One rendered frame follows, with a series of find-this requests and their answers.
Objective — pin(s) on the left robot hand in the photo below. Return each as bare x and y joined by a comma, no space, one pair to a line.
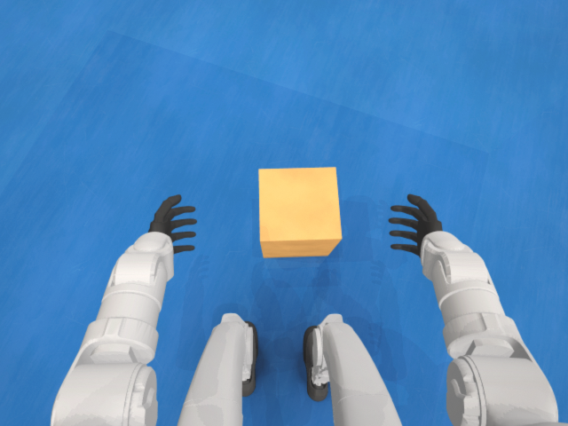
162,223

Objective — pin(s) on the right robot forearm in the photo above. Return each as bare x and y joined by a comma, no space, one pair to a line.
475,323

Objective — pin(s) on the left robot foot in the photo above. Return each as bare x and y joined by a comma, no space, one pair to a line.
249,385

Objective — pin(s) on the left robot forearm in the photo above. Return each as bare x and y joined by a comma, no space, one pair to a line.
125,328

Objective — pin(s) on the right robot hand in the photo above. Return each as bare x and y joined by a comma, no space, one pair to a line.
427,223

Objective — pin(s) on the robot left shin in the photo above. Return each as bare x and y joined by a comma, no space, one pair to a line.
228,317

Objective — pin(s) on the right robot upper arm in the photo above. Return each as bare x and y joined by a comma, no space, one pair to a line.
497,391

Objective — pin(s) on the carton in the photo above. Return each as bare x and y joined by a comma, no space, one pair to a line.
299,212

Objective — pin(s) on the left robot upper arm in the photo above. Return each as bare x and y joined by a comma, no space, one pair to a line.
111,394

